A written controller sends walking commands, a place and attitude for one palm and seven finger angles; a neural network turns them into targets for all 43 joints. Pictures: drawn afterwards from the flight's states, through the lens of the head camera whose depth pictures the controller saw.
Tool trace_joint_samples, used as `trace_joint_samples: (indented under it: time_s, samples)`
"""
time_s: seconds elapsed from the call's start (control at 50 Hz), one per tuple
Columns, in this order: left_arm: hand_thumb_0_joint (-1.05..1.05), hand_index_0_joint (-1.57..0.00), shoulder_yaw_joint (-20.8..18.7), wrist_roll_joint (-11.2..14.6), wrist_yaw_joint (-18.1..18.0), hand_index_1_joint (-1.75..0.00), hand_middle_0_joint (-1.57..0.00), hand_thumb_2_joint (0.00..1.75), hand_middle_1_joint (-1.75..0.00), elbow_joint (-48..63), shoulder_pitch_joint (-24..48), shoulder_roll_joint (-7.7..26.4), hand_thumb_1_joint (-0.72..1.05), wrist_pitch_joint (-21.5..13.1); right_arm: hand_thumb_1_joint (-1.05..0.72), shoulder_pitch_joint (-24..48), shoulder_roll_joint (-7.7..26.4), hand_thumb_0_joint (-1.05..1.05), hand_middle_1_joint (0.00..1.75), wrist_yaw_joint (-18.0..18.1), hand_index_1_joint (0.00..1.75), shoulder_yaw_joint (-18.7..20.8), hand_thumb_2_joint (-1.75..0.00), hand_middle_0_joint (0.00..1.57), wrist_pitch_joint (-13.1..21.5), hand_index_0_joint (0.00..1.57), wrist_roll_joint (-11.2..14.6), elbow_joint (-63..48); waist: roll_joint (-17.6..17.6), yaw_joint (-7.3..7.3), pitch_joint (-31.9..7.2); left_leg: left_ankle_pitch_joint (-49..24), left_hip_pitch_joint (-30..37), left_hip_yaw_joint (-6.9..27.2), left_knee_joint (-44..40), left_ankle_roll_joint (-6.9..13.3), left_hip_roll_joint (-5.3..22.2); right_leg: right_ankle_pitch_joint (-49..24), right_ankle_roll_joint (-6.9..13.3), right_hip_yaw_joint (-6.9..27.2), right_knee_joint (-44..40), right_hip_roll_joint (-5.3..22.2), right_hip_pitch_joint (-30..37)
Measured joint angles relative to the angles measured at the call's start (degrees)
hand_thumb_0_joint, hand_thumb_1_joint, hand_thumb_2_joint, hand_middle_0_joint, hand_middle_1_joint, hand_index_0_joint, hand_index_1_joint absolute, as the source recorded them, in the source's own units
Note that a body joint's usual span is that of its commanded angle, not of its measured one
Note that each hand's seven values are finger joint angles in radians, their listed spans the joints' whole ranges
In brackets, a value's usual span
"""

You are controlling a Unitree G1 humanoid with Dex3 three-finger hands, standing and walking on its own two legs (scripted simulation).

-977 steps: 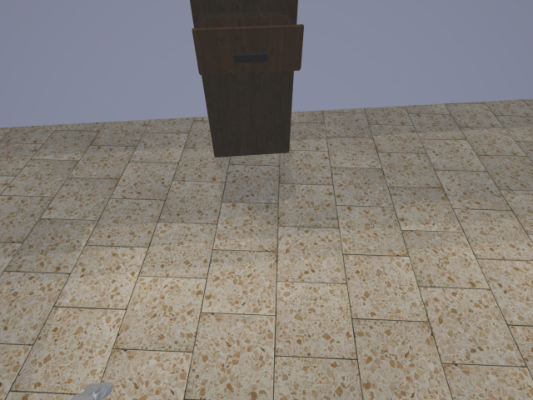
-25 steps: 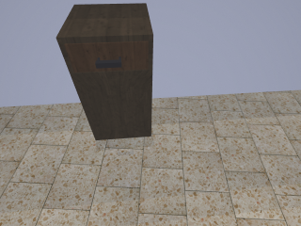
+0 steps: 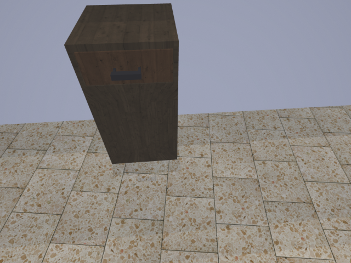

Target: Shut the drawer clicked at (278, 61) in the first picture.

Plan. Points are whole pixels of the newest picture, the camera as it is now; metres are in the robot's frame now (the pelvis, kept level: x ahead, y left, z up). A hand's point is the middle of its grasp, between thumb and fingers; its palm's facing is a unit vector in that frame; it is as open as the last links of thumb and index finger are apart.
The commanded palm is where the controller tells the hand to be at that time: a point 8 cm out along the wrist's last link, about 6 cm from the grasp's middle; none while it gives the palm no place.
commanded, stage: look to check the result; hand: left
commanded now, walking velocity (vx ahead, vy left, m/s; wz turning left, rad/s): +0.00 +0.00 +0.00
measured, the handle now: (126, 72) +0.84 +0.26 -0.04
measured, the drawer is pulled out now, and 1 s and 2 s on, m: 0.00 0.00 0.00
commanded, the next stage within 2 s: stand and wait in 0.18 s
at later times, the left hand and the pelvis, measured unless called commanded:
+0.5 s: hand out of the picture +0.01 +0.17 -0.17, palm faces +0.02 -0.98 -0.21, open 7.4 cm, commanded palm none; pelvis +0.01 +0.00 +0.00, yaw +0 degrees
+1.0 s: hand out of the picture +0.03 +0.18 -0.17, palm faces +0.01 -0.97 -0.22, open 7.4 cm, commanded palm none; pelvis +0.01 -0.01 +0.00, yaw +0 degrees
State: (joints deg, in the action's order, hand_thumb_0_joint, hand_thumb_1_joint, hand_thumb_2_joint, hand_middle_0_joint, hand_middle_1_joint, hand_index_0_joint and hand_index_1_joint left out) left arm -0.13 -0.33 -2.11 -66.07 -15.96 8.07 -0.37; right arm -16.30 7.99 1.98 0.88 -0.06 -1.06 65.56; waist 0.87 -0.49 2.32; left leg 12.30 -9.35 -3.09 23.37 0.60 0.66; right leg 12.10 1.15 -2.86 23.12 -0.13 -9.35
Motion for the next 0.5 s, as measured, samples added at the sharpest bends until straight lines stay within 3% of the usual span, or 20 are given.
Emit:
trace_joint_samples:
  time_s: [0.5]
  samples:
    - [0.0,-0.2,-0.2,0.08,0.16,-0.3,-0.2,0.89,-0.3,0.06,1.5,0.91,0.91,-0.23,-0.91,0.38,0.81,0.0,0.3,0.09,0.3,-0.08,-0.9,0.2,0.12,0.2,-0.02,0.68,0.05,-0.22,0.37,0.05,1.12,0.04,-1.23,-0.39,0.25,0.16,0.28,-0.02,-1.03,-0.31,1.0]
